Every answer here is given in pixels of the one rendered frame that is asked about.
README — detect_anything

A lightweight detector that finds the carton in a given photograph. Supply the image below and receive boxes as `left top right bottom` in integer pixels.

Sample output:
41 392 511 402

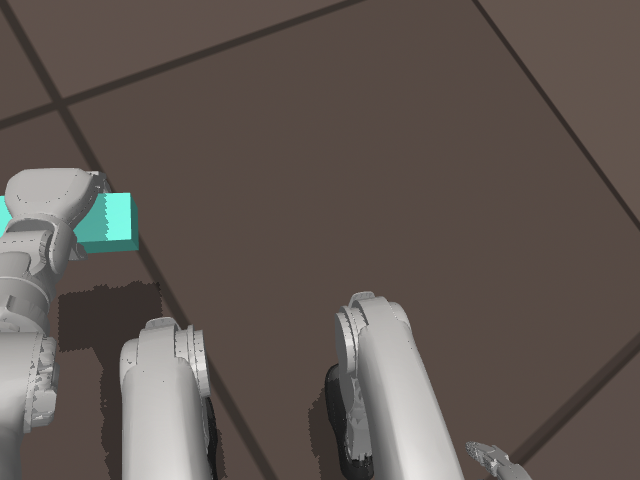
0 193 139 253

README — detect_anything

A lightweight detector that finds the left robot arm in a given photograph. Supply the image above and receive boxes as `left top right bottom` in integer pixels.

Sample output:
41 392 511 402
0 213 74 480

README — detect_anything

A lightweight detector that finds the right robot hand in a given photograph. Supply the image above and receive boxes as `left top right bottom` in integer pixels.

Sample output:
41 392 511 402
465 441 532 480

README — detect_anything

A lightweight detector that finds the left robot hand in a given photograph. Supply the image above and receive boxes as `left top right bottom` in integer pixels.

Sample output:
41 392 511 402
5 168 112 261

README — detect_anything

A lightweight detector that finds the right robot foot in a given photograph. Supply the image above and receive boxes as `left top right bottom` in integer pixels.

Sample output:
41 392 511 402
325 363 374 480

